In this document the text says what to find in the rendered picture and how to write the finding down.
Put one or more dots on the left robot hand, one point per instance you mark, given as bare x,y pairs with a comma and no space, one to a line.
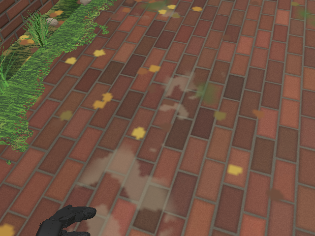
64,217

